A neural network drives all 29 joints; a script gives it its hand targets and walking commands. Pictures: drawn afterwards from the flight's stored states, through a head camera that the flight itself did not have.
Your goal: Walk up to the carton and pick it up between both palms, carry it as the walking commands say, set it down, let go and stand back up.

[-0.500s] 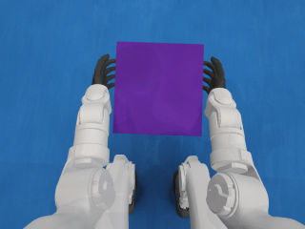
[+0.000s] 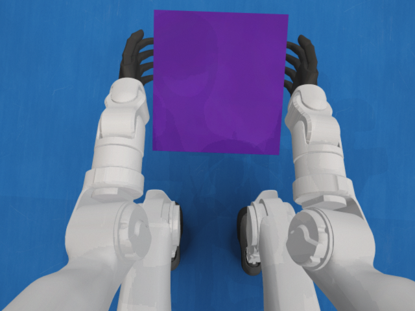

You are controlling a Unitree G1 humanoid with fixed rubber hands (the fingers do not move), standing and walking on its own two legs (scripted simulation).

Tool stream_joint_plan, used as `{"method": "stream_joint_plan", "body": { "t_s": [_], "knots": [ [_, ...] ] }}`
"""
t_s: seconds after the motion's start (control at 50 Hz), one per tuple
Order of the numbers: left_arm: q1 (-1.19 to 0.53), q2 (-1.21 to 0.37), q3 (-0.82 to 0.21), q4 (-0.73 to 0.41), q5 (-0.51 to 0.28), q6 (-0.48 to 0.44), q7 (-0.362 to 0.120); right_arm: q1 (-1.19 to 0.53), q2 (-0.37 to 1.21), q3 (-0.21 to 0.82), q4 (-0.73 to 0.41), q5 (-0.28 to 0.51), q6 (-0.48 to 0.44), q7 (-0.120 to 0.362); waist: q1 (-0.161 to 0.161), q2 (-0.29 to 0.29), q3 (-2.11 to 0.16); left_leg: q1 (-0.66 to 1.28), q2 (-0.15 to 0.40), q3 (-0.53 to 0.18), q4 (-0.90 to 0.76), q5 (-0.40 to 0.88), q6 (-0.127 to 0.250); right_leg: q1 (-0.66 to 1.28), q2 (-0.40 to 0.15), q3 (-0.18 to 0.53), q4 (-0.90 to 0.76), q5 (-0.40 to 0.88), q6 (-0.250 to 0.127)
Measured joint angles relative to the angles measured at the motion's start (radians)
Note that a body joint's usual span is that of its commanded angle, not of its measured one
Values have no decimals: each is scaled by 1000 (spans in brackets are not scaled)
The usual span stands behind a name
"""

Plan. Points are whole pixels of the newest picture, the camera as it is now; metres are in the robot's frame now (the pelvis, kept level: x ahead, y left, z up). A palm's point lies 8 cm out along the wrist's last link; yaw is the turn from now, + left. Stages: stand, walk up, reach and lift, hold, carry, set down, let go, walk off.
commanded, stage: set down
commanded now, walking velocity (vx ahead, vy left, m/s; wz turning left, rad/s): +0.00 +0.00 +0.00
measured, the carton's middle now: (216, 95) +0.50 +0.01 -0.18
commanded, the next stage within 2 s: none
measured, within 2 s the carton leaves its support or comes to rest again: rests again in 1.86 s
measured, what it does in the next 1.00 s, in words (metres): lowers itself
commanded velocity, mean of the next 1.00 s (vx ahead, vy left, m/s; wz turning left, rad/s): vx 0.00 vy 0.00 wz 0.00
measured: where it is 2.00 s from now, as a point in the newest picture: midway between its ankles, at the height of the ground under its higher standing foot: (210, 249)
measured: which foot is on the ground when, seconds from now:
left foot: down 0.00-1.00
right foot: down 0.00-1.00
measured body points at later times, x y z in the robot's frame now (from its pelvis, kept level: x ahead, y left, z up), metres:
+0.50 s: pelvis +0.00 +0.00 -0.05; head +0.35 +0.02 +0.22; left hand +0.54 +0.16 -0.21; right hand +0.54 -0.14 -0.20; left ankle +0.11 +0.12 -0.43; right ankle +0.10 -0.13 -0.43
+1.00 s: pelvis -0.01 +0.00 -0.08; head +0.35 +0.02 +0.19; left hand +0.55 +0.16 -0.24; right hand +0.54 -0.14 -0.23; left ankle +0.11 +0.12 -0.43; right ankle +0.10 -0.13 -0.43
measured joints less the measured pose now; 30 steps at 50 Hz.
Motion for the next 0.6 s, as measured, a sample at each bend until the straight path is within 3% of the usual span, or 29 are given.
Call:
{"method": "stream_joint_plan", "body": {
  "t_s": [0.6],
  "knots": [
    [-218,139,-95,127,-106,-52,26,-214,-104,74,112,104,-53,-49,-1,-7,252,-146,-9,-10,223,-31,-11,-141,10,-6,227,-41,4]
  ]
}}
